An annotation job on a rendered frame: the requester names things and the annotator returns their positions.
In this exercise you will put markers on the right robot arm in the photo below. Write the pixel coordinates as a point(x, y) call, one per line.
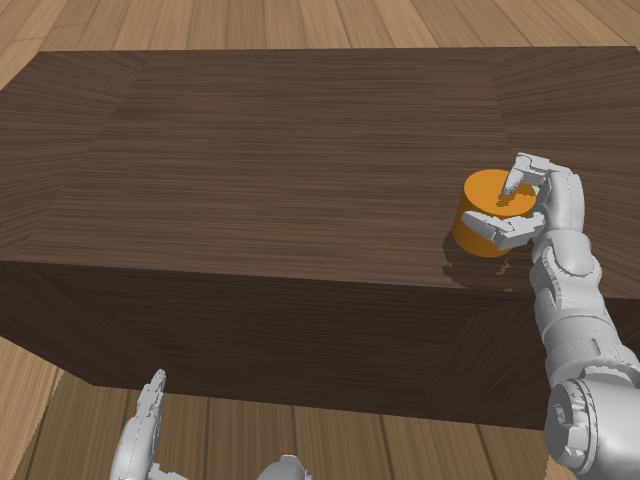
point(593, 417)

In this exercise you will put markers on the left robot hand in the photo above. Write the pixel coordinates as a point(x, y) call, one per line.
point(136, 451)

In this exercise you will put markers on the right robot hand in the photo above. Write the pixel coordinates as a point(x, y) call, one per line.
point(559, 204)

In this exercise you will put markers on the can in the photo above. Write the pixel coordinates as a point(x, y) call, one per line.
point(482, 193)

